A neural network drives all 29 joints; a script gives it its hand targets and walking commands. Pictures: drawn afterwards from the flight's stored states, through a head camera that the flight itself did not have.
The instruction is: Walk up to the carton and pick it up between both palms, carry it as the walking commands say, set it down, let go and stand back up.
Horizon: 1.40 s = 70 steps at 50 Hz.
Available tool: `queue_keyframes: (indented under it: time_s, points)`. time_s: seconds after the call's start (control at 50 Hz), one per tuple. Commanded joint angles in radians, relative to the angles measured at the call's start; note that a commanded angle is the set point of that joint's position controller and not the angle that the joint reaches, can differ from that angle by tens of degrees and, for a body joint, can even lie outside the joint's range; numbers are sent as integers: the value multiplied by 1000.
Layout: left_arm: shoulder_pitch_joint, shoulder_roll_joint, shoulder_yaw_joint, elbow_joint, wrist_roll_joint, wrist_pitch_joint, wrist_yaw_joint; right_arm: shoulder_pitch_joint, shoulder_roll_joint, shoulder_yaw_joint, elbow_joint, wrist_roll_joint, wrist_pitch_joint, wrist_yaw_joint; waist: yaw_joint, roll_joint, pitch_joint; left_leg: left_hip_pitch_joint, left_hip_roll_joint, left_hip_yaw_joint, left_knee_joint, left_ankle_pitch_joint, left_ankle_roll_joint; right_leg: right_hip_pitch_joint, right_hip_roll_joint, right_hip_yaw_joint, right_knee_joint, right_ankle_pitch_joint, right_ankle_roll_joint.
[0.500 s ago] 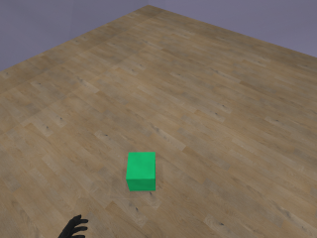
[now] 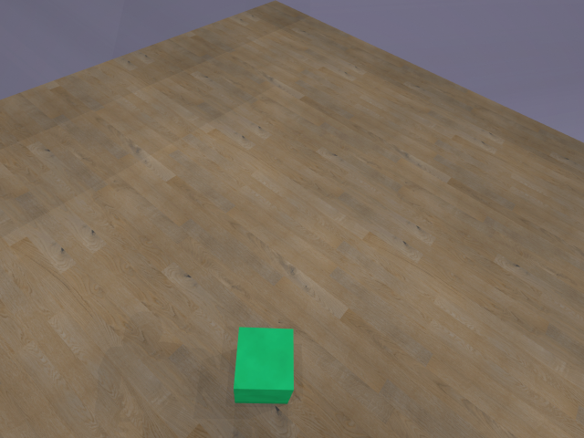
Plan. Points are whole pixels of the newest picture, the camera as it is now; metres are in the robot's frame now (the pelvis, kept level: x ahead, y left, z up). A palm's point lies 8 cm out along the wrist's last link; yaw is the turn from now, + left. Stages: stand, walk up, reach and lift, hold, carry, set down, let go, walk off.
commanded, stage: walk up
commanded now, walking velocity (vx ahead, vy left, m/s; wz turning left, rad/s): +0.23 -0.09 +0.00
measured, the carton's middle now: (263, 366) +0.42 +0.02 -0.68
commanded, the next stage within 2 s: stand in 1.34 s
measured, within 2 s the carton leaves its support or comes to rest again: neither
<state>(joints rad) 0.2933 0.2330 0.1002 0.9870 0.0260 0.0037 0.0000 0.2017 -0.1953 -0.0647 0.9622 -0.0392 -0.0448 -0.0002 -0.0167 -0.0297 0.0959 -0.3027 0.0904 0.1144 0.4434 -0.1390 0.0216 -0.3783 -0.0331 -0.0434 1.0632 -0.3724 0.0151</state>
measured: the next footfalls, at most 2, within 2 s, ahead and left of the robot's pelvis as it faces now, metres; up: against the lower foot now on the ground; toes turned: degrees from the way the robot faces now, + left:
right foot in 0.24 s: +0.11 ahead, -0.15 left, +0.00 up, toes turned -3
left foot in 0.54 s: +0.03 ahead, +0.07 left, +0.00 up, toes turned +2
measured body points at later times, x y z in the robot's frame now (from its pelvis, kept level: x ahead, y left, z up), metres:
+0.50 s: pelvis +0.03 -0.06 +0.00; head +0.03 -0.07 +0.45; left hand +0.08 +0.18 -0.15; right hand +0.04 -0.30 -0.16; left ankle +0.00 +0.07 -0.73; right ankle +0.07 -0.14 -0.74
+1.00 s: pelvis -0.02 +0.02 -0.01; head -0.01 +0.03 +0.44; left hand -0.04 +0.29 -0.16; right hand +0.04 -0.24 -0.15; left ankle -0.03 +0.15 -0.75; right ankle +0.07 -0.14 -0.74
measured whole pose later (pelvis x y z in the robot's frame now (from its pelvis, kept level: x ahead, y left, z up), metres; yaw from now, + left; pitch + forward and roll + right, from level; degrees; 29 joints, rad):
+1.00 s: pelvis -0.02 +0.02 -0.01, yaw +2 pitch +0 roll -1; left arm 0.29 0.25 0.05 1.09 0.03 0.04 0.04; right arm 0.26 -0.23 -0.05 0.99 -0.01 0.03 -0.02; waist 0.04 0.00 0.01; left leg -0.22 0.03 -0.01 0.50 -0.30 -0.02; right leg -0.38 -0.08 -0.01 0.53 -0.25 0.03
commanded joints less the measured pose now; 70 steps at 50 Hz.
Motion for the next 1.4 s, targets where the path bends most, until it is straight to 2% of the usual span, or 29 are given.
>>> queue_keyframes:
  time_s: [0.0,0.02,0.04,0.08,0.16,0.2,0.24,0.26,0.28,0.32,0.44,0.5,0.56,0.64,0.66,0.68,0.7,0.72,0.78,0.86,0.9,0.94,0.96,0.98,1.04,1.18,1.24,1.26,1.38]
  points:
    - [87,2,3,-3,5,15,-6,111,-120,-24,8,-9,-19,-5,-8,225,-121,152,215,-188,-189,273,81,-40,-30,10,-76,59,7]
    - [67,-9,-4,-5,4,21,-4,111,-112,-18,12,-10,-20,-9,-4,230,-111,128,205,-161,-185,340,85,-21,-24,-1,-138,54,14]
    - [27,-21,-9,-15,-17,31,9,57,-115,-7,-2,-3,-21,-13,14,246,-76,114,187,-105,-120,744,95,15,4,3,-228,10,19]
    - [18,-26,-25,-11,-26,20,19,99,-134,-3,31,8,-14,-11,13,283,-146,163,156,-67,-87,805,117,64,41,-35,-332,44,26]
    - [-15,4,-29,-18,-16,35,20,67,-196,-28,15,17,35,-21,13,222,-146,30,232,-177,-111,283,113,178,20,-31,-463,95,6]
    - [6,34,-32,-13,-12,18,26,59,-167,-26,21,28,59,-21,36,136,-111,-118,182,-167,-83,-56,39,319,-18,19,-674,220,-16]
    - [-29,140,-27,-29,-6,-3,36,178,-14,14,50,28,75,-25,-22,-207,-95,-137,7,-48,108,-347,-63,200,-321,340,-900,146,-80]
    - [-46,125,-37,-20,-2,-3,28,194,-49,6,83,26,95,-34,15,-180,-70,-38,-6,-102,179,-387,-52,35,-326,344,-938,-64,-144]
    - [-111,146,-14,-28,-24,19,37,106,-73,-5,22,25,97,-36,-12,-286,0,-57,-25,-48,356,-357,-60,-40,-197,239,-930,-124,-167]
    - [-112,35,-54,-30,-17,-2,34,176,-49,-6,96,18,102,-23,-10,-75,-37,-68,-23,-116,361,-285,-44,38,-197,230,-929,-30,-158]
    - [-64,41,-43,11,-20,-23,38,138,-39,-1,86,26,86,-39,10,-102,-90,13,-50,-110,160,-279,-29,166,-180,219,-854,170,-173]
    - [-41,36,-39,30,-27,-11,36,197,-36,8,107,28,64,-50,-9,-57,-86,160,-27,-124,-94,-53,-12,123,-151,204,-822,214,-118]
    - [-35,4,-45,45,-29,-15,32,145,-46,18,117,20,47,-40,31,97,-59,51,37,-192,-145,-143,5,201,-55,103,-755,226,-68]
    - [6,1,-53,92,-17,-17,29,135,-39,28,121,28,39,-43,38,84,-49,39,25,-176,-165,-125,1,234,-62,108,-731,259,-68]
    - [-13,7,-66,88,-4,-16,32,140,-24,47,116,22,43,-47,48,84,-41,65,22,-152,-136,-52,-10,201,-87,106,-726,252,-58]
    - [144,178,5,101,-16,-8,95,91,-214,-6,75,-10,91,-13,96,167,10,-154,-71,7,241,-224,-41,327,-394,407,-700,720,-115]
    - [198,210,3,106,-4,-6,90,126,-110,1,60,7,104,-23,110,-53,-129,-121,-74,-82,443,-405,-65,261,-470,428,-717,739,-222]
    - [182,190,4,111,-7,-1,98,83,-107,-1,50,-1,119,-19,104,-53,-135,-141,-79,-140,613,-408,-75,216,-467,403,-704,786,-242]
    - [13,112,-17,69,8,19,83,84,-83,-6,-1,-1,108,-4,35,-156,-119,-143,-59,-168,631,-247,-77,86,-292,271,-831,-7,-153]
    - [-26,119,-36,58,15,16,63,114,-49,5,5,24,111,-8,38,-214,-89,6,-105,-81,311,-340,-84,37,-221,182,-859,13,-133]
    - [-26,130,-38,68,7,23,44,194,-45,4,33,39,100,-24,17,-219,-102,141,-114,-59,74,-197,-59,13,-182,153,-832,-13,-121]
    - [20,101,-42,91,-5,35,34,217,-85,2,30,26,69,-27,-5,-54,-52,234,-50,-124,-141,-173,-41,-87,-73,52,-676,-69,-59]
    - [49,10,-68,67,7,29,25,254,-177,-12,30,20,58,-29,0,217,-66,193,181,-378,-287,-356,-21,-112,-19,-3,-491,-101,-13]
    - [32,-8,-64,64,-1,32,27,165,-249,-19,1,22,58,-30,8,300,4,-69,300,-509,-378,-533,46,-68,40,51,-430,-143,-6]
    - [33,23,-56,104,-8,38,12,5,-152,10,-13,26,48,-28,63,211,57,-115,129,-318,-314,-309,56,28,13,62,-246,18,-6]
    - [2,1,-53,101,-26,9,44,122,-96,29,67,20,23,-44,34,204,-69,188,136,-272,-110,373,84,173,4,35,-676,132,-16]
    - [30,77,-41,117,-5,-15,43,150,-67,36,74,33,20,-37,2,57,-112,81,37,-212,-87,204,13,406,-122,123,-714,538,-29]
    - [-9,40,-44,132,-8,-11,34,156,-38,41,78,41,23,-41,-4,-27,-89,124,11,-186,-139,134,5,323,-91,101,-696,507,-36]
    - [-8,6,-57,137,-9,-11,37,122,-46,27,127,35,37,-44,18,7,-33,152,4,-178,-139,85,4,264,-73,88,-760,342,-27]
